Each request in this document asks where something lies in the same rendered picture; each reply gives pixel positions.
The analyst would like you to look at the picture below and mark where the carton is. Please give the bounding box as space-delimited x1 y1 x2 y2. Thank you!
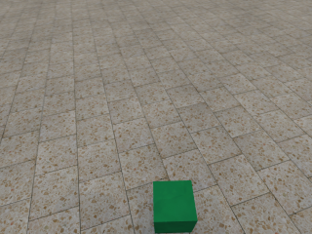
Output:
153 180 198 234

